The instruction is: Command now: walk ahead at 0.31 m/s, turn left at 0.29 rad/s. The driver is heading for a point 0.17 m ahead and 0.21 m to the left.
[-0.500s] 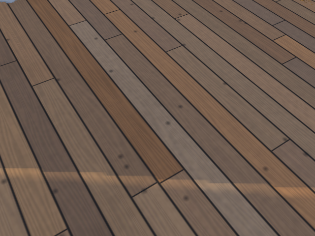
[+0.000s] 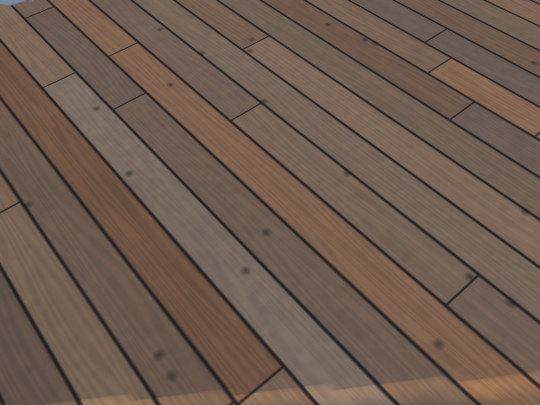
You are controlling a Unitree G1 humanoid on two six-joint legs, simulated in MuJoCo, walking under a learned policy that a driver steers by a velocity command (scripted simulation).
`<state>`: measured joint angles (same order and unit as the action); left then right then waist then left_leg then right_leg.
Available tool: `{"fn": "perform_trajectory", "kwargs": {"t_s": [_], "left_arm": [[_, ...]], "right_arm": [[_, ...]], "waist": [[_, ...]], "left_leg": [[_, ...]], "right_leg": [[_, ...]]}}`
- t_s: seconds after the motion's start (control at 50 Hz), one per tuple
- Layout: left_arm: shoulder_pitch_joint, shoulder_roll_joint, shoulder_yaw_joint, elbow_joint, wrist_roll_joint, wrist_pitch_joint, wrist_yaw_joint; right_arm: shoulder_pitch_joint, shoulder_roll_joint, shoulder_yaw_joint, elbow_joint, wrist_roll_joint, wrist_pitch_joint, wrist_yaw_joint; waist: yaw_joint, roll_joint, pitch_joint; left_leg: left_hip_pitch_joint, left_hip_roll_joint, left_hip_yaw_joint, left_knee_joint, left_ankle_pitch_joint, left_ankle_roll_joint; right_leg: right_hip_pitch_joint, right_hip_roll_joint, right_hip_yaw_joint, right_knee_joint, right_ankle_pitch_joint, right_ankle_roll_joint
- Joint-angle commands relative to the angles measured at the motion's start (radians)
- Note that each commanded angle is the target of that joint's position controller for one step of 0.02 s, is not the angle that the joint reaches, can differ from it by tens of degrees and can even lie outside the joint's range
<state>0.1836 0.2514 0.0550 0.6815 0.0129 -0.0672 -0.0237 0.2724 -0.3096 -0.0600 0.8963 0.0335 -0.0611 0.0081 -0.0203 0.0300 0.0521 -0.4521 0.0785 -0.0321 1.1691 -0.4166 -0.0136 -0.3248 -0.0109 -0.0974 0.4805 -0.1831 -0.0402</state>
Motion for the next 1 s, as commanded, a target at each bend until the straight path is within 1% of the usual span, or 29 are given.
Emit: {"fn": "perform_trajectory", "kwargs": {"t_s": [0.02, 0.08, 0.12, 0.14, 0.18, 0.22, 0.26, 0.28, 0.3, 0.32, 0.34, 0.36, 0.38, 0.4, 0.42, 0.46, 0.5, 0.54, 0.58, 0.6, 0.62, 0.64, 0.66, 0.68, 0.7, 0.72, 0.78, 0.9, 1.0], "left_arm": [[-0.017, 0.108, 0.037, -0.030, 0.008, -0.035, 0.009], [-0.049, 0.133, 0.047, -0.009, 0.010, -0.032, 0.037], [-0.049, 0.144, 0.050, 0.001, 0.006, -0.019, 0.054], [-0.031, 0.150, 0.052, 0.012, 0.003, -0.013, 0.059], [-0.005, 0.166, 0.056, 0.036, -0.007, -0.001, 0.060], [-0.002, 0.178, 0.060, 0.055, -0.023, 0.010, 0.057], [-0.022, 0.186, 0.063, 0.068, -0.041, 0.021, 0.058], [-0.021, 0.178, 0.060, 0.076, -0.045, 0.025, 0.059], [0.047, 0.155, 0.053, 0.095, -0.028, 0.024, 0.057], [0.095, 0.109, 0.034, 0.081, 0.014, 0.016, 0.051], [0.129, 0.070, 0.014, 0.087, 0.010, 0.023, 0.044], [0.082, 0.128, 0.029, 0.103, -0.023, 0.042, 0.038], [0.028, 0.134, 0.032, 0.092, -0.039, 0.059, 0.041], [0.006, 0.132, 0.035, 0.102, -0.031, 0.073, 0.052], [-0.001, 0.143, 0.041, 0.107, -0.020, 0.086, 0.063], [0.034, 0.123, 0.040, 0.132, -0.018, 0.099, 0.072], [0.045, 0.096, 0.031, 0.154, -0.018, 0.095, 0.077], [0.028, 0.089, 0.026, 0.165, -0.018, 0.090, 0.076], [0.040, 0.085, 0.023, 0.185, -0.016, 0.085, 0.068], [0.060, 0.078, 0.021, 0.202, -0.011, 0.083, 0.062], [0.062, 0.083, 0.019, 0.210, 0.002, 0.081, 0.056], [0.053, 0.119, 0.021, 0.205, 0.015, 0.079, 0.055], [0.020, 0.179, 0.034, 0.212, 0.003, 0.078, 0.057], [0.001, 0.129, 0.025, 0.217, 0.001, 0.070, 0.052], [-0.016, 0.102, 0.015, 0.221, 0.008, 0.059, 0.051], [-0.030, 0.100, 0.013, 0.226, 0.011, 0.049, 0.050], [0.009, 0.099, 0.008, 0.256, -0.002, 0.028, 0.052], [0.047, 0.091, 0.001, 0.298, -0.008, 0.037, 0.059], [0.043, 0.084, -0.003, 0.322, -0.009, 0.043, 0.057]], "right_arm": [[0.074, -0.049, -0.023, -0.039, -0.003, 0.028, -0.014], [0.006, -0.027, -0.019, -0.087, -0.018, 0.046, -0.014], [-0.041, -0.014, -0.012, -0.111, -0.025, 0.045, 0.002], [-0.074, -0.007, -0.008, -0.126, -0.029, 0.043, 0.010], [-0.113, -0.012, -0.009, -0.153, -0.032, 0.043, 0.024], [-0.130, -0.032, -0.015, -0.173, -0.035, 0.044, 0.032], [-0.110, -0.049, -0.024, -0.176, -0.039, 0.041, 0.036], [-0.064, -0.067, -0.034, -0.163, -0.042, 0.037, 0.033], [-0.025, -0.137, -0.057, -0.156, -0.046, 0.033, 0.020], [0.011, -0.227, -0.073, -0.172, -0.063, 0.033, 0.000], [0.003, -0.164, -0.044, -0.176, -0.074, 0.033, -0.002], [-0.022, -0.095, -0.020, -0.178, -0.059, 0.032, 0.011], [-0.078, -0.082, -0.017, -0.175, -0.050, 0.029, 0.017], [-0.118, -0.081, -0.017, -0.175, -0.043, 0.032, 0.017], [-0.161, -0.077, -0.015, -0.177, -0.042, 0.037, 0.011], [-0.205, -0.078, -0.016, -0.175, -0.057, 0.045, 0.000], [-0.215, -0.063, -0.014, -0.163, -0.059, 0.045, -0.011], [-0.203, -0.060, -0.013, -0.146, -0.057, 0.046, -0.020], [-0.214, -0.052, -0.008, -0.133, -0.050, 0.051, -0.024], [-0.222, -0.044, -0.004, -0.127, -0.042, 0.055, -0.025], [-0.193, -0.025, 0.003, -0.110, -0.038, 0.055, -0.023], [-0.170, -0.009, 0.008, -0.099, -0.045, 0.053, -0.020], [-0.144, -0.010, 0.002, -0.101, -0.049, 0.051, -0.015], [-0.184, -0.015, 0.003, -0.097, -0.056, 0.051, -0.017], [-0.197, -0.017, 0.000, -0.095, -0.052, 0.052, -0.019], [-0.190, -0.013, 0.000, -0.084, -0.049, 0.055, -0.025], [-0.172, -0.021, -0.005, -0.054, -0.047, 0.059, -0.028], [-0.166, -0.015, -0.007, 0.000, -0.039, 0.058, -0.028], [-0.153, -0.023, -0.008, 0.044, -0.036, 0.063, -0.036]], "waist": [[-0.023, -0.126, -0.116], [-0.031, -0.127, -0.070], [-0.012, -0.125, -0.075], [0.007, -0.116, -0.081], [0.023, -0.108, -0.092], [0.022, -0.116, -0.093], [-0.005, -0.115, -0.096], [-0.031, -0.092, -0.118], [-0.030, 0.000, -0.162], [-0.009, 0.187, -0.254], [0.004, 0.236, -0.393], [-0.017, 0.114, -0.390], [-0.007, 0.098, -0.283], [0.000, 0.055, -0.218], [0.016, 0.057, -0.180], [0.046, 0.095, -0.164], [0.043, 0.102, -0.177], [0.028, 0.105, -0.184], [0.040, 0.099, -0.174], [0.057, 0.093, -0.160], [0.057, 0.071, -0.142], [0.037, 0.016, -0.112], [-0.025, -0.103, -0.068], [-0.007, -0.136, -0.052], [-0.009, -0.150, -0.041], [-0.013, -0.151, -0.036], [0.004, -0.105, -0.043], [0.025, -0.042, -0.066], [0.026, -0.026, -0.070]], "left_leg": [[-0.082, 0.037, -0.028, 0.003, 0.082, -0.025], [-0.115, 0.037, -0.014, -0.155, 0.210, -0.043], [-0.076, 0.029, 0.017, -0.295, 0.329, -0.037], [-0.057, 0.021, 0.025, -0.355, 0.367, -0.032], [-0.039, 0.004, 0.031, -0.439, 0.374, -0.019], [-0.033, -0.008, 0.032, -0.494, 0.320, 0.005], [0.018, -0.033, 0.053, -0.580, 0.301, 0.038], [0.115, -0.068, 0.075, -0.665, 0.375, 0.060], [0.242, -0.053, 0.031, -0.715, 0.716, 0.088], [0.480, 0.158, -0.199, -0.639, 1.240, 0.197], [0.562, 0.332, -0.435, -0.685, 1.236, 0.385], [0.486, 0.285, -0.378, -0.732, 1.016, 0.370], [0.422, 0.239, -0.303, -0.761, 0.831, 0.331], [0.354, 0.207, -0.276, -0.794, 0.660, 0.293], [0.268, 0.186, -0.249, -0.829, 0.536, 0.267], [0.160, 0.146, -0.196, -0.870, 0.431, 0.247], [0.148, 0.124, -0.158, -0.877, 0.380, 0.237], [0.160, 0.123, -0.157, -0.881, 0.307, 0.231], [0.149, 0.111, -0.154, -0.876, 0.186, 0.208], [0.124, 0.094, -0.142, -0.869, 0.104, 0.181], [0.099, 0.067, -0.129, -0.865, 0.017, 0.134], [0.070, 0.031, -0.104, -0.826, -0.031, 0.084], [0.104, -0.041, -0.027, -0.806, -0.003, 0.046], [0.215, -0.059, 0.004, -0.761, 0.088, 0.025], [0.271, -0.057, 0.005, -0.731, 0.151, 0.028], [0.295, -0.050, 0.001, -0.720, 0.190, 0.038], [0.276, -0.042, -0.009, -0.722, 0.267, 0.054], [0.282, -0.041, -0.001, -0.714, 0.385, 0.042], [0.298, -0.038, 0.000, -0.710, 0.431, 0.038]], "right_leg": [[0.149, -0.272, 0.144, -0.229, 0.597, -0.178], [0.118, -0.259, 0.028, -0.261, 0.590, -0.170], [0.128, -0.234, -0.043, -0.254, 0.554, -0.156], [0.140, -0.237, -0.051, -0.248, 0.555, -0.157], [0.187, -0.257, -0.045, -0.222, 0.557, -0.156], [0.231, -0.281, -0.027, -0.170, 0.550, -0.146], [0.244, -0.282, -0.020, -0.078, 0.538, -0.117], [0.230, -0.249, -0.035, 0.013, 0.528, -0.086], [0.197, -0.172, -0.070, 0.156, 0.427, -0.026], [-0.011, -0.074, -0.100, 0.420, -0.003, 0.052], [-0.127, 0.002, 0.054, 0.625, -0.544, 0.098], [-0.123, -0.037, 0.160, 0.658, -0.541, 0.095], [-0.190, -0.052, 0.146, 0.656, -0.505, 0.089], [-0.217, -0.065, 0.146, 0.623, -0.456, 0.087], [-0.183, -0.077, 0.154, 0.576, -0.396, 0.092], [-0.083, -0.064, 0.136, 0.495, -0.313, 0.101], [-0.021, -0.060, 0.127, 0.381, -0.270, 0.101], [0.022, -0.053, 0.119, 0.280, -0.211, 0.098], [0.086, -0.041, 0.101, 0.149, -0.123, 0.087], [0.144, -0.028, 0.082, 0.047, -0.045, 0.073], [0.187, -0.035, 0.091, -0.029, 0.015, 0.054], [0.194, -0.107, 0.172, -0.071, 0.033, 0.023], [0.074, -0.131, 0.197, -0.073, -0.114, -0.013], [-0.046, -0.115, 0.199, -0.123, -0.279, -0.015], [-0.090, -0.106, 0.195, -0.154, -0.310, 0.005], [-0.097, -0.097, 0.185, -0.159, -0.270, 0.025], [-0.020, -0.078, 0.162, -0.119, -0.131, 0.040], [0.063, -0.059, 0.141, -0.082, 0.008, 0.026], [0.090, -0.048, 0.128, -0.076, 0.071, 0.024]]}}
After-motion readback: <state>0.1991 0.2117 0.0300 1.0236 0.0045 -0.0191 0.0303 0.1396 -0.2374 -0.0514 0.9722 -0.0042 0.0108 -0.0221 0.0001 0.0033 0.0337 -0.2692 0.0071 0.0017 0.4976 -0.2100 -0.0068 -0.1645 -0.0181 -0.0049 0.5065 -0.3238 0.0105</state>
